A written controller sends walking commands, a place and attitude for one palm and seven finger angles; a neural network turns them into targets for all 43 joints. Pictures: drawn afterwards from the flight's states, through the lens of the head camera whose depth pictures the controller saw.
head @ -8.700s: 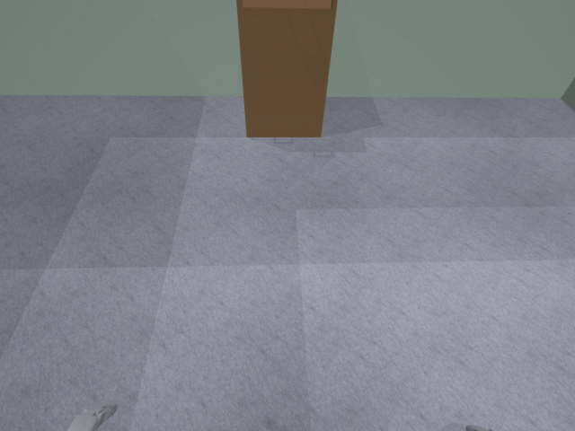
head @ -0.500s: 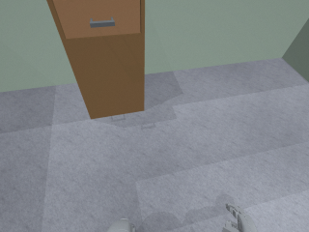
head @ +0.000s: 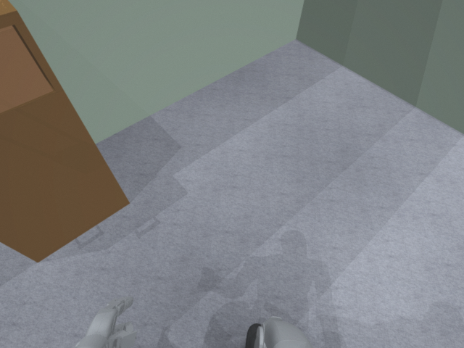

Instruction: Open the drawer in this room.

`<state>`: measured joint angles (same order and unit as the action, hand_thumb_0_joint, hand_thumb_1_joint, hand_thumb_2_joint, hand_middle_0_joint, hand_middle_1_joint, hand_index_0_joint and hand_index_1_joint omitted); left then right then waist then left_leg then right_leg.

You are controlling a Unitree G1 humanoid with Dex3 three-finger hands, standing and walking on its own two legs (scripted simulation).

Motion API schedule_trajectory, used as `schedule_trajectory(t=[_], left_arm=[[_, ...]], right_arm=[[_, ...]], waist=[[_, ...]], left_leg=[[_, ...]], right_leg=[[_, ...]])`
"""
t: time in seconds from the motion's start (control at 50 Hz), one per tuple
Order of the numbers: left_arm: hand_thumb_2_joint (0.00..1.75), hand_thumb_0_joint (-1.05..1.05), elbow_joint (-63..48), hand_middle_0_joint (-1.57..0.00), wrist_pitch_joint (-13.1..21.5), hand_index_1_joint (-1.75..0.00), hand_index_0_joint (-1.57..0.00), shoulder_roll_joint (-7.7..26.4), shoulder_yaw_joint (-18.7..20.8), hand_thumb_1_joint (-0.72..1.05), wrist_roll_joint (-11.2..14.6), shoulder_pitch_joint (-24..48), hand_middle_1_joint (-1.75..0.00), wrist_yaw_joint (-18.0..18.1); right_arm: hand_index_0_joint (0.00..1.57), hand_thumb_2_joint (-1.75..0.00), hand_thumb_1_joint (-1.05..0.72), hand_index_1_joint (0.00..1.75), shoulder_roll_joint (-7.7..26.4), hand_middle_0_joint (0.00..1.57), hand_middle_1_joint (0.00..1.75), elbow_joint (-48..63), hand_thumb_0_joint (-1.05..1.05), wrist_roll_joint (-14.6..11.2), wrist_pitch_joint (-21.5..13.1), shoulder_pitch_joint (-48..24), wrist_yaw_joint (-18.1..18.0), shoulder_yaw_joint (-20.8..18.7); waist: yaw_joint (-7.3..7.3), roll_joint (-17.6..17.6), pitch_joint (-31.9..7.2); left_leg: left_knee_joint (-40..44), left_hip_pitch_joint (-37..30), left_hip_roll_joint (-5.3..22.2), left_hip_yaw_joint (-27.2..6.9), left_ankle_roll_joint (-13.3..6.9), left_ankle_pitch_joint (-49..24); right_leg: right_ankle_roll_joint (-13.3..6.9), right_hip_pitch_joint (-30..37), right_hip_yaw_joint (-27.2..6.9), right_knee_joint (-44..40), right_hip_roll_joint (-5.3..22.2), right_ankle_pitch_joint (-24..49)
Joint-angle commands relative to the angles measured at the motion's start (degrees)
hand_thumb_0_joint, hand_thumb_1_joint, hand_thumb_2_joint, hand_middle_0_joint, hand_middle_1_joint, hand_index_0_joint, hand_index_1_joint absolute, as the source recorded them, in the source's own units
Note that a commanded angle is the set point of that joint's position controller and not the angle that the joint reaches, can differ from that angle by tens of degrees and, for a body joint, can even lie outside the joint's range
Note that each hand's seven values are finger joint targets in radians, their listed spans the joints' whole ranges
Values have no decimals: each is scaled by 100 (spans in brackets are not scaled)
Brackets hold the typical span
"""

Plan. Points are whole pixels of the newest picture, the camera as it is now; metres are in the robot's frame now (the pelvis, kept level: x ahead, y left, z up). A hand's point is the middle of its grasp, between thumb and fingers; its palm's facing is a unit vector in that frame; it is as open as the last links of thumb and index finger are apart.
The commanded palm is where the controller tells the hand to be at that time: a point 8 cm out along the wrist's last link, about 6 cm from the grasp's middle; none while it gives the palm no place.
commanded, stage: walk to a spot facing it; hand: left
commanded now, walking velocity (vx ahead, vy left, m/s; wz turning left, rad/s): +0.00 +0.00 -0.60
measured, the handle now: out of the picture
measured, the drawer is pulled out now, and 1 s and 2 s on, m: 0.00 0.00 0.00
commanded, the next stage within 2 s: turn to face it in 0.08 s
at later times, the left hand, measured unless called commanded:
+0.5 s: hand (137, 322) +0.18 +0.19 -0.16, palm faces +0.02 -0.99 -0.16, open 7.4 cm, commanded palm none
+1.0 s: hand (112, 329) +0.17 +0.22 -0.14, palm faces +0.22 -0.94 -0.26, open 7.4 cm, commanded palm none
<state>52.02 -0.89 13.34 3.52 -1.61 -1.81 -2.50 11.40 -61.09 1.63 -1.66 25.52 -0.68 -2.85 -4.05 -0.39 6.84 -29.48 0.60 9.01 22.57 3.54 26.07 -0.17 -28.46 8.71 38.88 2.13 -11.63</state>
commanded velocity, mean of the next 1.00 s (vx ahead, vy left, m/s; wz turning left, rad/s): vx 0.00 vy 0.00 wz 0.42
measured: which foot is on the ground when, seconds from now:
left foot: down 0.00-0.02, up 0.04-0.48, down 0.50-1.00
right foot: up 0.00-0.00, down 0.02-0.52, up 0.54-1.00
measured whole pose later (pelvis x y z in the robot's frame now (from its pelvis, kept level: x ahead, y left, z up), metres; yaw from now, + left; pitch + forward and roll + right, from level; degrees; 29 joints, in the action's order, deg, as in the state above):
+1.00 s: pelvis +0.08 -0.01 +0.01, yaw +14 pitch +2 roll -1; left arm 52.7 -2.3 13.3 3.3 0.1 -3.9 1.3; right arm 12.8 -55.2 1.7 2.7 14.2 0.0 -4.0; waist -3.1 1.5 4.2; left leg -26.9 18.9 -3.1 -8.7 -0.5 10.0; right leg 5.0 -20.1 -0.7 42.9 0.8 -24.7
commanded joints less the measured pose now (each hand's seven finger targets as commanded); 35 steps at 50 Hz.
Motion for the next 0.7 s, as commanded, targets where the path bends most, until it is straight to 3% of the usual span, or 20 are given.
schedule_trajectory(t=[0.0,0.02,0.04,0.06,0.1,0.14,0.2,0.3,0.36,0.38,0.44,0.46,0.48,0.5,0.52,0.54,0.58,0.6,0.64,0.68], left_arm=[[90,0,181,-20,305,-30,-20,1361,313,90,-2,-2117,-30,144],[90,0,262,-20,270,-30,-20,1721,388,90,169,-2309,-30,233],[90,0,146,-20,205,-30,-20,1594,357,90,203,-2041,-30,304],[90,0,-27,-20,196,-30,-20,1394,312,90,188,-1610,-30,338],[90,0,-210,-20,141,-30,-20,1040,207,90,191,-878,-30,381],[90,0,-298,-20,157,-30,-20,959,168,90,123,-486,-30,368],[90,0,-261,-20,189,-30,-20,746,112,90,69,-453,-30,360],[90,0,-60,-20,231,-30,-20,442,-8,90,38,-689,-30,365],[90,0,70,-20,215,-30,-20,468,5,90,19,-950,-30,381],[90,0,135,-20,207,-30,-20,511,24,90,9,-1018,-30,399],[90,0,196,-20,155,-30,-20,594,65,90,71,-1117,-30,438],[90,0,188,-20,126,-30,-20,547,74,90,103,-1137,-30,445],[90,0,156,-20,76,-30,-20,373,68,90,121,-1295,-30,435],[90,0,26,-20,52,-30,-20,137,20,90,140,-1284,-30,430],[90,0,-44,-20,36,-30,-20,225,21,90,98,-1039,-30,442],[90,0,10,-20,-18,-30,-20,303,66,90,57,-858,-30,460],[90,0,-19,-20,-5,-30,-20,341,125,90,59,-791,-30,397],[90,0,9,-20,6,-30,-20,310,132,90,68,-844,-30,381],[90,0,32,-20,8,-30,-20,297,126,90,81,-867,-30,373],[90,0,4,-20,-2,-30,-20,301,137,90,85,-749,-30,371]], right_arm=[[20,-90,-90,30,699,20,30,785,0,-202,-72,-188,26,-133],[20,-90,-90,30,598,20,30,937,0,-218,-27,-362,-57,-110],[20,-90,-90,30,666,20,30,1009,0,-219,29,-605,-98,-117],[20,-90,-90,30,592,20,30,1017,0,-179,69,-673,-71,-96],[20,-90,-90,30,693,20,30,937,0,-93,194,-928,-70,-116],[20,-90,-90,30,549,20,30,839,0,-48,353,-650,-73,-97],[20,-90,-90,30,430,20,30,657,0,-24,413,-275,-46,-60],[20,-90,-90,30,313,20,30,624,0,-62,335,-628,-5,8],[20,-90,-90,30,271,20,30,719,0,-113,261,-1178,14,36],[20,-90,-90,30,254,20,30,739,0,-123,235,-1246,19,39],[20,-90,-90,30,249,20,30,639,0,-105,235,-1085,29,40],[20,-90,-90,30,358,20,30,592,0,-104,216,-922,41,22],[20,-90,-90,30,640,20,30,615,0,-84,180,-856,62,-28],[20,-90,-90,30,1000,20,30,697,0,-36,197,-760,38,-97],[20,-90,-90,30,1029,20,30,638,0,-3,230,-686,-35,-114],[20,-90,-90,30,940,20,30,556,0,-4,219,-654,-92,-105],[20,-90,-90,30,839,20,30,669,0,-38,184,-825,-109,-93],[20,-90,-90,30,873,20,30,695,0,-35,172,-896,-107,-110],[20,-90,-90,30,965,20,30,725,0,-52,153,-853,-102,-164],[20,-90,-90,30,994,20,30,733,0,-66,156,-746,-92,-207]], waist=[[1158,-837,-2033],[1112,-1273,-2590],[1030,-667,-2167],[891,-922,-1908],[550,-200,-1285],[209,-222,-988],[59,-556,-1188],[160,-662,-1066],[459,-803,-768],[488,-692,-708],[436,-563,-684],[381,-169,-746],[421,903,-735],[393,1858,-588],[261,1809,-478],[242,1702,-499],[346,1020,-630],[373,874,-825],[338,641,-1138],[260,559,-1180]], left_leg=[[-3862,2723,118,-500,97,-491],[-5265,3367,-302,-1276,210,1412],[-5288,3364,-84,-1983,127,974],[-5112,3470,45,-2134,150,466],[-4576,3065,206,-2170,173,-132],[-4188,2660,90,-2084,204,-376],[-3906,2546,-111,-2090,137,-802],[-2698,2268,-286,-2149,1,-838],[-1639,2114,-420,-2055,-49,-434],[-1359,2083,-435,-2020,-55,-403],[-311,1515,-472,-1929,-99,-987],[245,1134,-376,-2096,-170,-1600],[731,942,286,-3039,-426,-2503],[1090,996,1217,-4107,-1017,-3836],[1309,991,1420,-4459,-1464,-4557],[1302,1039,1179,-4263,-1462,-4540],[1047,755,851,-3883,-1356,-4550],[971,566,727,-3658,-1318,-4555],[883,204,548,-3510,-1271,-4610],[896,121,468,-3563,-1242,-4539]], right_leg=[[-958,4490,-2104,-828,1497,4152],[-1616,4677,-3289,-882,2518,6238],[-1673,4148,-2748,-1100,2339,5657],[-1438,3666,-2669,-1308,1999,4728],[-1091,2303,-2156,-1594,1509,3567],[-904,1294,-1811,-1885,1213,2853],[-778,1152,-1551,-2136,914,1809],[-786,1238,-1358,-2292,863,803],[-922,1470,-1482,-2310,1136,762],[-968,1599,-1472,-2199,1275,1018],[-715,1614,-1192,-1718,1325,1250],[-491,1422,-1011,-1364,1238,988],[-164,1011,-557,-664,770,155],[224,480,-94,155,222,-1121],[295,137,-387,1217,63,-2142],[275,40,-729,1802,138,-2010],[298,-306,-812,2340,151,-1520],[348,-336,-854,2446,156,-1359],[438,-375,-868,2451,138,-1169],[507,-406,-871,2378,140,-1082]])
